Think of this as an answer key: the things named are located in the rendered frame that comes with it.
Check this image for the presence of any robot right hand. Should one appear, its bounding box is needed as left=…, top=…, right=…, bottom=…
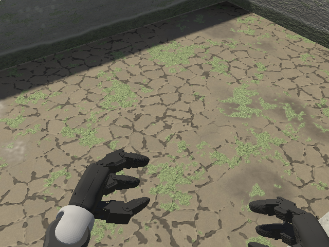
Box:
left=248, top=196, right=329, bottom=247

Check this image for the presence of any robot left hand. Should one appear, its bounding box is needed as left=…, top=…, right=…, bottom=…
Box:
left=68, top=149, right=150, bottom=224

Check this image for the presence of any robot left forearm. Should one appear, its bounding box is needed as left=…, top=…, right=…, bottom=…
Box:
left=43, top=205, right=95, bottom=247

